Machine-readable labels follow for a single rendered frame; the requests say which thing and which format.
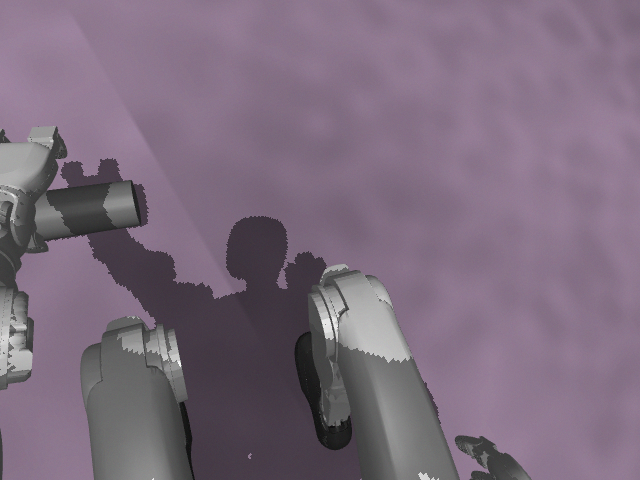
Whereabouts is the right robot foot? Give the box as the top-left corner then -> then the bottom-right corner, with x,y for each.
295,331 -> 352,450

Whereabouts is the left robot foot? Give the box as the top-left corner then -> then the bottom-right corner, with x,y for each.
179,402 -> 195,480

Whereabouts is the left robot arm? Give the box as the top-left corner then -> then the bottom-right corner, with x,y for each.
0,185 -> 36,480

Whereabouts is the left robot hand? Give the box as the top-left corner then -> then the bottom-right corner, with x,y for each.
0,126 -> 67,254

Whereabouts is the right robot hand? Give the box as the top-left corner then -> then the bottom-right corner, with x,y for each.
455,435 -> 532,480

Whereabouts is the bottle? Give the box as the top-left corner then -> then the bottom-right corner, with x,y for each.
34,180 -> 141,241

